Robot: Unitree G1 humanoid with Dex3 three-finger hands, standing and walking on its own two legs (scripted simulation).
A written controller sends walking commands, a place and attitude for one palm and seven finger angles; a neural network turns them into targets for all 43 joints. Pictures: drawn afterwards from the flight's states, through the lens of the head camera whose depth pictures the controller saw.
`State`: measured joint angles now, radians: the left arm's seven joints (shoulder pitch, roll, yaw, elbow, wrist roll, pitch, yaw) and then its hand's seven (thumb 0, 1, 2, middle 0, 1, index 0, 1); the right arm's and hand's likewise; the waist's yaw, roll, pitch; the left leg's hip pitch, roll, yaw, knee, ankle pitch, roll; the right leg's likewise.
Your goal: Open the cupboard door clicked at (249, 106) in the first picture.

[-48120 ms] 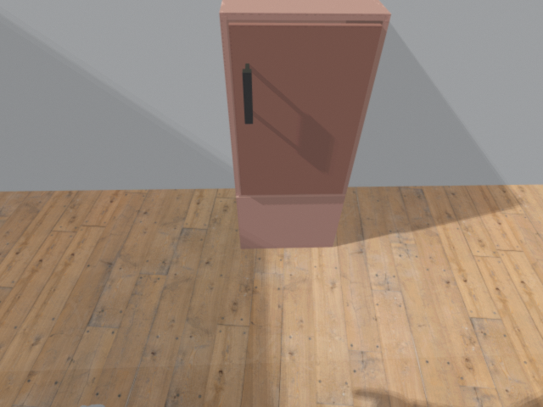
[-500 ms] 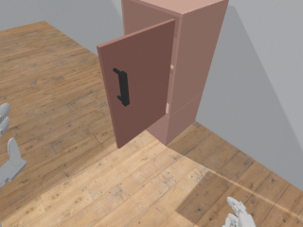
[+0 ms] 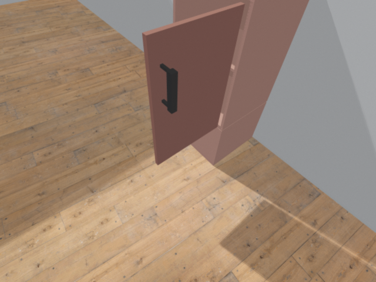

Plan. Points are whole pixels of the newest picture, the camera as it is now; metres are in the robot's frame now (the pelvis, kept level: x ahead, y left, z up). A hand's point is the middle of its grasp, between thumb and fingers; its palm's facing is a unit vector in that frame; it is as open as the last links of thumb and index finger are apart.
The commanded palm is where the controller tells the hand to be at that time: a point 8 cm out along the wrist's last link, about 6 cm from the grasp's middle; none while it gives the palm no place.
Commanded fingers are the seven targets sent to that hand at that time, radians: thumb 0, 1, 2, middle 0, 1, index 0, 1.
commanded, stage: let the arm hang, fingers relaxed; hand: left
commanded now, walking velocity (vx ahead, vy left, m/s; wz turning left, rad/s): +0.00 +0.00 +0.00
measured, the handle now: (168, 89) +0.64 +0.11 +0.03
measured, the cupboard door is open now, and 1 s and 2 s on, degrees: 90 90 90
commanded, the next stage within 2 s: look to check the result in 0.64 s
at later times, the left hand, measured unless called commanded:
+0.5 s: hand out of the picture +0.03 +0.16 -0.17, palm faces +0.02 -0.98 -0.20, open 7.4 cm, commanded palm none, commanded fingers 0.00 0.90 0.90 -0.20 -0.30 -0.20 -0.30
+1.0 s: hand out of the picture +0.01 +0.14 -0.17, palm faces +0.04 -0.98 -0.19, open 7.4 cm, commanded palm none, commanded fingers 0.00 0.90 0.90 -0.20 -0.30 -0.20 -0.30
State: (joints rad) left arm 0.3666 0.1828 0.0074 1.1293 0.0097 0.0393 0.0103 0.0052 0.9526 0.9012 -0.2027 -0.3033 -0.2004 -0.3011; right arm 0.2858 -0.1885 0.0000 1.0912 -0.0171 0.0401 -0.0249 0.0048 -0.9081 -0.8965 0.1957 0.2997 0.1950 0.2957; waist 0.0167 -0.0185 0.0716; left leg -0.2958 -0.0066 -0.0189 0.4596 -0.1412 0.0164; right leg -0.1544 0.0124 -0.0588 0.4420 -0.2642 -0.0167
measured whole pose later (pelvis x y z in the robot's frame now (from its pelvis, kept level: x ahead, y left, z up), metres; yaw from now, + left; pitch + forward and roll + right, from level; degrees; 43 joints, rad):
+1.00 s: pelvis +0.03 -0.03 +0.00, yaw -1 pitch -2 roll +0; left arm 0.30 0.13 0.01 1.16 0.00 0.00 0.03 0.00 0.90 0.90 -0.20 -0.30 -0.20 -0.30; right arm 0.25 -0.14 0.00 1.15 -0.01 0.01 -0.04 0.00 -0.91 -0.90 0.20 0.30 0.19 0.30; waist 0.00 0.01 0.06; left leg -0.22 0.01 -0.02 0.42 -0.17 -0.02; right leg -0.08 0.03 -0.05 0.41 -0.29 -0.05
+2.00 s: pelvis +0.04 -0.04 +0.00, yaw -1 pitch -2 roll +0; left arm 0.23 0.19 0.02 1.14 0.00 -0.01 0.03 0.00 0.90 0.90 -0.20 -0.30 -0.20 -0.30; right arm 0.21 -0.20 0.00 1.14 -0.01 0.01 -0.04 0.00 -0.91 -0.90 0.20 0.30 0.20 0.30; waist 0.00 0.01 0.06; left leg -0.17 0.03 -0.01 0.38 -0.17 -0.03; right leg -0.04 0.05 -0.04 0.35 -0.28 -0.06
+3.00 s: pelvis +0.04 -0.03 +0.01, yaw -2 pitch -2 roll +0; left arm 0.22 0.20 0.01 1.14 0.00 -0.01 0.02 0.00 0.90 0.90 -0.20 -0.30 -0.20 -0.30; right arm 0.20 -0.21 0.00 1.14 -0.01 0.00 -0.03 0.00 -0.91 -0.90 0.20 0.30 0.20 0.30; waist 0.00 0.01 0.05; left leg -0.16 0.02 0.00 0.36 -0.17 -0.02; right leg -0.03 0.03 -0.03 0.34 -0.28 -0.05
